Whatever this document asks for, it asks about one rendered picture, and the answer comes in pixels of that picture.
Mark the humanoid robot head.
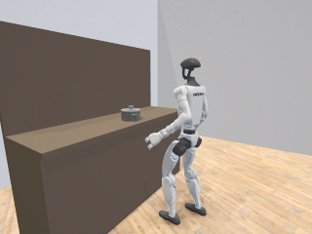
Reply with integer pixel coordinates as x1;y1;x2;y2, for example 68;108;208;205
180;58;201;87

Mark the robot right forearm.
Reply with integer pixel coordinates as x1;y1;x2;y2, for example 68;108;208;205
193;116;207;131

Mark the left robot hand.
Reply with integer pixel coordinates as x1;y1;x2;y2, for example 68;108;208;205
145;133;161;150

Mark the left robot foot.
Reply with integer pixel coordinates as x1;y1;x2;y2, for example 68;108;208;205
159;210;180;225

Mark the pot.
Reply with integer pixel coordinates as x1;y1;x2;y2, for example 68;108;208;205
121;111;140;122

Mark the robot left upper arm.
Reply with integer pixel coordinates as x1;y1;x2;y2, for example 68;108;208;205
174;85;192;124

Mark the robot right upper arm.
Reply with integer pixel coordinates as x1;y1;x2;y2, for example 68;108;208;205
201;86;209;118

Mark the robot left forearm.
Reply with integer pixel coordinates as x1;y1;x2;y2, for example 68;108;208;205
158;113;188;139

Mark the lid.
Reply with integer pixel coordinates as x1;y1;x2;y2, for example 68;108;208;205
121;108;141;112

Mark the table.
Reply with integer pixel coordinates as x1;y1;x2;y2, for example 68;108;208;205
0;20;181;234

